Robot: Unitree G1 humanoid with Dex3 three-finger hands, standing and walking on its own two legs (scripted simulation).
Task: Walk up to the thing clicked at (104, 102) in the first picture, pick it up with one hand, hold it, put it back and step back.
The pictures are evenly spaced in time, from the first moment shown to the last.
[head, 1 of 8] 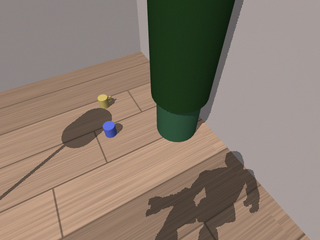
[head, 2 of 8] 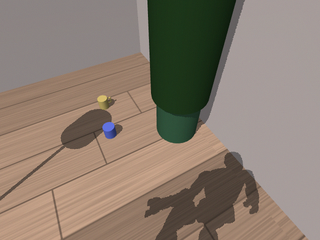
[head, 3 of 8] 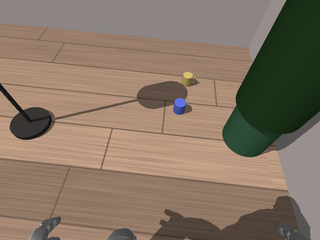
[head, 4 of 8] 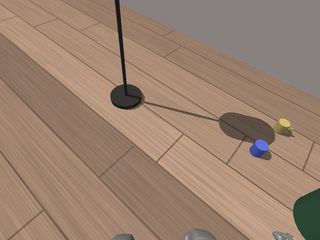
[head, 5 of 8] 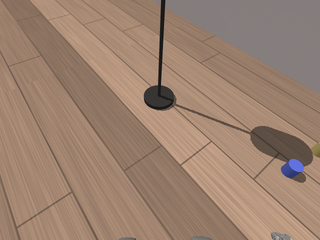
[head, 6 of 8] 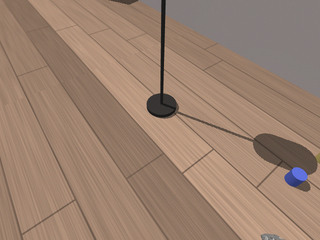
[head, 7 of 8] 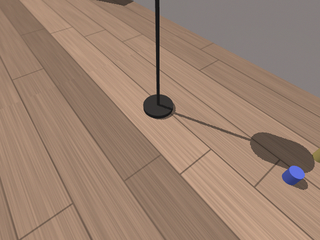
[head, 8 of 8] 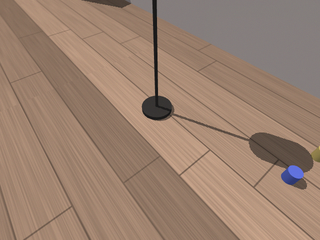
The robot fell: no
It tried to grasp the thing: no
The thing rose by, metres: 0.00
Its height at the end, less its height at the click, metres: +0.00
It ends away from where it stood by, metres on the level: 0.00
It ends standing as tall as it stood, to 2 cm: yes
